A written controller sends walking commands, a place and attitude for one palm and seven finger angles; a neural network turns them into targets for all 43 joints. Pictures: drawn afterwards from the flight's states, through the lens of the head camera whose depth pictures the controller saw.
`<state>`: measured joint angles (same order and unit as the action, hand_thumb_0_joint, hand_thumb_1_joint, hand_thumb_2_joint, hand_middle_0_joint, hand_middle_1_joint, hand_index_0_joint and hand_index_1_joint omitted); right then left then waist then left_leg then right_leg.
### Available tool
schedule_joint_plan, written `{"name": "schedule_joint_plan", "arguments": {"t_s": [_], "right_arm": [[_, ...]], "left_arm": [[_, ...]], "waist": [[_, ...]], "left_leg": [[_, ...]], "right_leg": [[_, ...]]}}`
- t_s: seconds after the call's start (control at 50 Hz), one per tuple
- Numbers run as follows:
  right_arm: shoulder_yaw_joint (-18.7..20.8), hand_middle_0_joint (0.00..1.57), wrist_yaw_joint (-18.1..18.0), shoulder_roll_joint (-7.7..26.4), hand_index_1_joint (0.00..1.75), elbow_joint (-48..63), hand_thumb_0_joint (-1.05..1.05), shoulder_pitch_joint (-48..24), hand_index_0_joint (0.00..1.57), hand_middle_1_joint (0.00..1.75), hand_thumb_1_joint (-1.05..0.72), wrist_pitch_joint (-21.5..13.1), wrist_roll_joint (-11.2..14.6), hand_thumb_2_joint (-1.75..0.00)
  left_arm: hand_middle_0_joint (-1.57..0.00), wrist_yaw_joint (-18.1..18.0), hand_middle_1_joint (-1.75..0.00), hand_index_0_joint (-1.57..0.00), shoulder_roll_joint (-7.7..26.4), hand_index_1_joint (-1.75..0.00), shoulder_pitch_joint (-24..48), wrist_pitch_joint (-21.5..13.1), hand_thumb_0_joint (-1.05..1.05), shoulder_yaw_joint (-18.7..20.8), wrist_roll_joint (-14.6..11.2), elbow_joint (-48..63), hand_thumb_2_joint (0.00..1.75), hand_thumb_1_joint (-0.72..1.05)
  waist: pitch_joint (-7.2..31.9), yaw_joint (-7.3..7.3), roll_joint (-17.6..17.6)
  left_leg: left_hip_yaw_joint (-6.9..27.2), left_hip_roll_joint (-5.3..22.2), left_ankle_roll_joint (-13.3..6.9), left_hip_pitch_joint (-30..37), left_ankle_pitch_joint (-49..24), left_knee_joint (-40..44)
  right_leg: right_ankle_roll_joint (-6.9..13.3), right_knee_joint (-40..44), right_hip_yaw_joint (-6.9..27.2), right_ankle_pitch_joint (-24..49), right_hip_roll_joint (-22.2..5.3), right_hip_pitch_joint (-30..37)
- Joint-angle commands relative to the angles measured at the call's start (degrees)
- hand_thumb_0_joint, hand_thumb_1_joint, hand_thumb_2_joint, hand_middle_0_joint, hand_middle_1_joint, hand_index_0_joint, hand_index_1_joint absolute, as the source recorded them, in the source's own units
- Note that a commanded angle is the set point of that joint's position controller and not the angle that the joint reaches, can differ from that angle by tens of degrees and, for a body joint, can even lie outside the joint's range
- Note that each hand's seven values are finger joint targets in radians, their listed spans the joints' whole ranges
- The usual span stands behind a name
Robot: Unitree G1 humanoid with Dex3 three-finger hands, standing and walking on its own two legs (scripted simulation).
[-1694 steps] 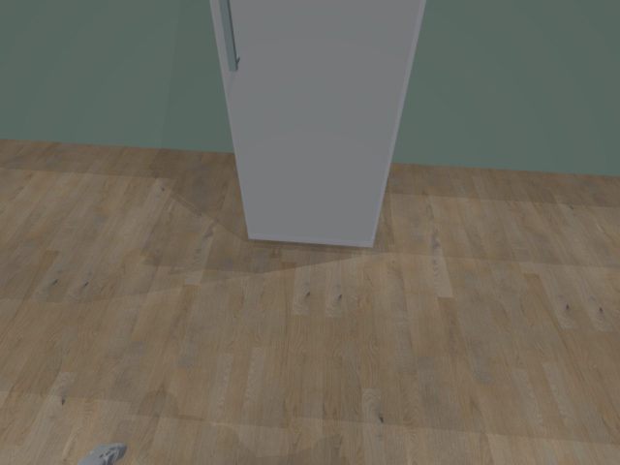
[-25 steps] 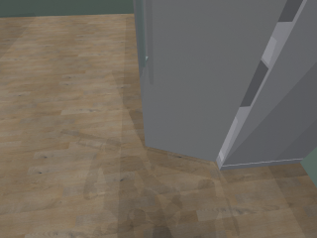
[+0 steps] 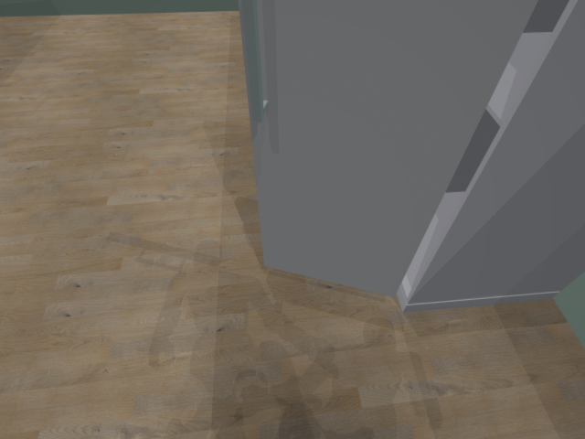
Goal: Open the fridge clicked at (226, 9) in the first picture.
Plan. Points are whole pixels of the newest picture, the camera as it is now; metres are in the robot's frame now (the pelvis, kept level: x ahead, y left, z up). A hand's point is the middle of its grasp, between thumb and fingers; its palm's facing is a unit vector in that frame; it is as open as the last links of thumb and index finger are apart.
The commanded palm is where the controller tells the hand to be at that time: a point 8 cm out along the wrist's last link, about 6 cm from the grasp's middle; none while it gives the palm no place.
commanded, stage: look to check the result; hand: left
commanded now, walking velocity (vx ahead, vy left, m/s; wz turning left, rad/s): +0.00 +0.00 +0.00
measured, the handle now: (255, 18) +0.76 +0.11 +0.22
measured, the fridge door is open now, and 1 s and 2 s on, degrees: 69 69 69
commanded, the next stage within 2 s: stand and wait in 0.24 s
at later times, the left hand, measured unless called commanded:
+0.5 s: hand out of the picture +0.09 +0.23 -0.16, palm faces -0.04 -0.95 -0.32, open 7.3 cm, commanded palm none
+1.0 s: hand out of the picture +0.07 +0.23 -0.16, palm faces -0.04 -0.94 -0.33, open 7.3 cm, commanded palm none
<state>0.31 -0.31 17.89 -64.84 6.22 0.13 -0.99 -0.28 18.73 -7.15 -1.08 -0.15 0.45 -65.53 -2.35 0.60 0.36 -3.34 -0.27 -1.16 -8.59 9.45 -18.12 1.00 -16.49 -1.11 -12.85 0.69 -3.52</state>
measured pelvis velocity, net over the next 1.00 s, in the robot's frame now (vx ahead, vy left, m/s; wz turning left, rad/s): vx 0.00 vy -0.01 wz -0.01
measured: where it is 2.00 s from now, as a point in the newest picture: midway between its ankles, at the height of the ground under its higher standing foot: outside the picture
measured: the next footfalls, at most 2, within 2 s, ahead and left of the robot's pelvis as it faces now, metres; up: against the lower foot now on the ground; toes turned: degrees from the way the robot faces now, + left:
none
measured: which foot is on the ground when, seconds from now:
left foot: down 0.00-1.00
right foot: down 0.00-1.00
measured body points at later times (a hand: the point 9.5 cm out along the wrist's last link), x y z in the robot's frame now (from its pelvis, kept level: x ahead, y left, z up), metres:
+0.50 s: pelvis +0.01 -0.01 +0.00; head +0.02 -0.01 +0.45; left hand +0.09 +0.28 -0.14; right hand +0.08 -0.30 -0.14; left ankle +0.00 +0.10 -0.75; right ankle -0.04 -0.11 -0.75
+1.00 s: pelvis +0.00 -0.01 +0.00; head +0.02 -0.02 +0.45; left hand +0.08 +0.28 -0.14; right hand +0.06 -0.30 -0.14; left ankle +0.00 +0.10 -0.75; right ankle -0.04 -0.11 -0.75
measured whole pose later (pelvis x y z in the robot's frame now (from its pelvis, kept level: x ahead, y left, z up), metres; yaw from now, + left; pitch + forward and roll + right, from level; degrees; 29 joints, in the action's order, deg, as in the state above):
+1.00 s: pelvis +0.00 -0.01 +0.00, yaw -1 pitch -1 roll +0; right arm 0.1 -0.7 17.7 -65.3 7.2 0.3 -1.0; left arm -0.4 18.1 -7.1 -1.1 -0.2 0.4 -65.5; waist -2.2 0.8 0.3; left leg -3.6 0.9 0.0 -6.8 9.3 -17.0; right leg 2.1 -15.0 -0.7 -12.3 1.9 -1.8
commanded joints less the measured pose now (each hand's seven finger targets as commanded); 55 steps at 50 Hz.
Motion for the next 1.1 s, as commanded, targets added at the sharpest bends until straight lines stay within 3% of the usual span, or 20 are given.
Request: {"name": "schedule_joint_plan", "arguments": {"t_s": [0.0, 0.32, 0.4, 0.58, 0.7, 0.82, 1.08], "right_arm": [[1.87, 0.2, -1.01, 11.27, 0.3, 3.02, 0.0, -1.58, 0.2, 0.3, -0.9, -1.35, 0.41, -0.9], [1.77, 0.2, -1.09, 11.25, 0.3, 2.9, 0.0, -1.82, 0.2, 0.3, -0.9, -1.25, 0.33, -0.9], [1.72, 0.2, -1.17, 11.29, 0.3, 2.88, 0.0, -1.47, 0.2, 0.3, -0.9, -1.31, 0.34, -0.9], [1.66, 0.2, -1.25, 11.29, 0.3, 2.77, 0.0, -1.42, 0.2, 0.3, -0.9, -1.26, 0.28, -0.9], [1.62, 0.2, -1.37, 11.18, 0.3, 2.75, 0.0, -0.65, 0.2, 0.3, -0.9, -1.34, 0.37, -0.9], [1.6, 0.2, -1.36, 10.93, 0.3, 2.44, 0.0, -0.58, 0.2, 0.3, -0.9, -1.12, 0.33, -0.9], [1.54, 0.2, -1.34, 10.9, 0.3, 2.25, 0.0, -0.77, 0.2, 0.3, -0.9, -1.11, 0.28, -0.9]], "left_arm": [[-0.2, -0.72, -0.3, -0.2, 10.91, -0.3, 1.41, -1.3, 0.0, 2.12, 0.11, 3.29, 0.9, 0.9], [-0.2, -0.87, -0.3, -0.2, 11.13, -0.3, 1.62, -1.28, 0.0, 2.16, 0.08, 3.26, 0.9, 0.9], [-0.2, -0.9, -0.3, -0.2, 11.22, -0.3, 1.48, -1.35, 0.0, 2.27, 0.1, 3.45, 0.9, 0.9], [-0.2, -0.83, -0.3, -0.2, 10.96, -0.3, 1.91, -1.18, 0.0, 2.22, -0.03, 3.51, 0.9, 0.9], [-0.2, -0.91, -0.3, -0.2, 10.96, -0.3, 1.45, -1.28, 0.0, 2.28, 0.03, 3.5, 0.9, 0.9], [-0.2, -0.87, -0.3, -0.2, 10.62, -0.3, 1.66, -1.09, 0.0, 2.12, -0.03, 3.24, 0.9, 0.9], [-0.2, -0.79, -0.3, -0.2, 10.54, -0.3, 1.53, -1.09, 0.0, 2.09, -0.02, 2.92, 0.9, 0.9]], "waist": [[6.1, 0.14, -1.16], [4.39, 0.16, -0.97], [5.57, 0.09, -0.77], [4.25, 0.1, -0.28], [5.86, 0.12, -0.67], [3.45, 0.22, -0.7], [3.25, 0.23, -0.55]], "left_leg": [[7.17, 8.08, -0.39, 6.0, -13.64, 0.6], [6.59, 8.13, -0.05, 5.78, -13.48, 1.03], [6.5, 8.19, 0.04, 6.15, -14.53, 0.87], [6.49, 8.28, 0.2, 5.64, -12.93, 1.56], [6.29, 8.39, 0.17, 6.4, -14.73, 1.04], [6.33, 8.27, 0.25, 5.52, -11.51, 1.89], [6.47, 8.34, 0.3, 5.46, -10.77, 2.2]], "right_leg": [[1.6, 1.87, 5.77, 16.2, -8.34, -1.5], [1.37, 2.28, 5.86, 18.37, -8.58, -1.2], [1.43, 2.07, 5.94, 19.46, -8.37, -0.2], [1.57, 2.6, 6.28, 17.66, -8.32, -0.52], [1.63, 2.2, 6.02, 19.75, -8.21, 0.5], [1.59, 3.16, 6.4, 16.34, -8.17, -1.1], [1.61, 3.57, 6.39, 14.97, -8.11, -1.44]]}}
